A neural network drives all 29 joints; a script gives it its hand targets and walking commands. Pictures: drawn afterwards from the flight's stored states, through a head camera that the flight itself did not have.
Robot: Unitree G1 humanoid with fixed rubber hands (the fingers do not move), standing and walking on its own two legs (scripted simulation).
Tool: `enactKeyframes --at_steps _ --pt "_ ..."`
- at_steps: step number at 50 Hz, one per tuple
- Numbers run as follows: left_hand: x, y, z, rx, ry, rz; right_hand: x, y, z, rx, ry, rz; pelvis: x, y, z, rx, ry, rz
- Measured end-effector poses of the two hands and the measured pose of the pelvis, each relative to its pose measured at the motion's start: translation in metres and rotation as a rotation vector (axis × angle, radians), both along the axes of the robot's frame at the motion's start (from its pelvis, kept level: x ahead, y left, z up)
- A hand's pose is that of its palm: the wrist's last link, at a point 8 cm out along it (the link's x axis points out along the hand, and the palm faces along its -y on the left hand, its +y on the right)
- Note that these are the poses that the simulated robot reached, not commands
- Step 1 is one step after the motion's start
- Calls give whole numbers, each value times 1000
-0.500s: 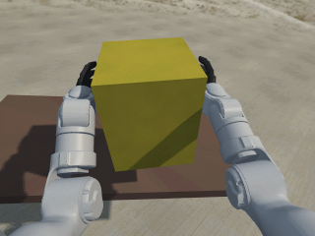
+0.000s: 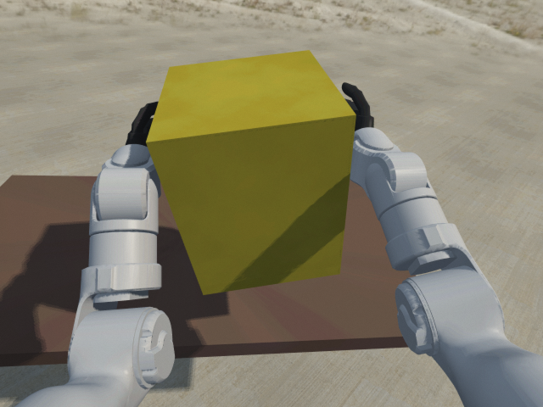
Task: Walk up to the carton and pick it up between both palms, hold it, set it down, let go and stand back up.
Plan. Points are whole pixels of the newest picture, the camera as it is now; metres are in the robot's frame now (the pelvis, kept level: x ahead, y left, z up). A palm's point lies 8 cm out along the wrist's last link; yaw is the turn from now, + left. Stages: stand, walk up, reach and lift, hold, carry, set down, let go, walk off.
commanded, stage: reach and lift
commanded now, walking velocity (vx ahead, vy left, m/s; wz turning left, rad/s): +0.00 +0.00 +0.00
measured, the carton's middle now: (256, 172) +0.38 -0.01 +0.23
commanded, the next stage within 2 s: hold in 0.12 s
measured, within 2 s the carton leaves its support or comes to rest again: neither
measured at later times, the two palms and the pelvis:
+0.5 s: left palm (132, 143) +0.36 +0.15 +0.28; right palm (362, 124) +0.36 -0.14 +0.31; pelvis -0.01 -0.01 +0.00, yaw +0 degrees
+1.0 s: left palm (138, 137) +0.37 +0.15 +0.29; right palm (365, 120) +0.37 -0.15 +0.31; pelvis +0.00 +0.00 +0.00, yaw +0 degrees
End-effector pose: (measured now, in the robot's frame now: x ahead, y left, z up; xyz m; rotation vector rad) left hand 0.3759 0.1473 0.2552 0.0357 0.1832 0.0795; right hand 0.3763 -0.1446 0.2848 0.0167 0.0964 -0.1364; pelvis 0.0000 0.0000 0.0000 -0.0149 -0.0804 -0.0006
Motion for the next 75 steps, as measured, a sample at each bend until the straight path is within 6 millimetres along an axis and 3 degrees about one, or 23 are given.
enactKeyframes --at_steps 8,22,34,45,75 --pt "-8 -1 5 -6 10 3 -7 -2 2 -2 15 5 -1 -1 0 3 -16 -5" --pt "-15 2 26 -11 4 8 -12 1 25 -24 14 12 -10 -5 0 3 3 -5" --pt "-10 6 33 -1 3 -3 -7 6 34 -33 27 12 -9 -7 0 -1 27 5" --pt "-7 -3 25 2 30 -14 -8 -3 23 -28 65 -3 -6 -4 0 2 21 -6" --pt "-7 2 41 1 4 -8 -8 2 37 -19 58 6 -6 -6 -1 -2 43 3"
